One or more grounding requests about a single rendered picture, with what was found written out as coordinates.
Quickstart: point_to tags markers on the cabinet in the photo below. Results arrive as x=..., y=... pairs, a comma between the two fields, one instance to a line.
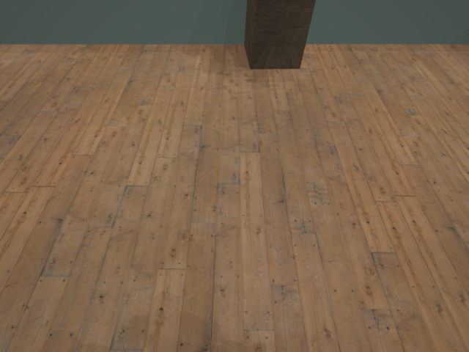
x=276, y=32

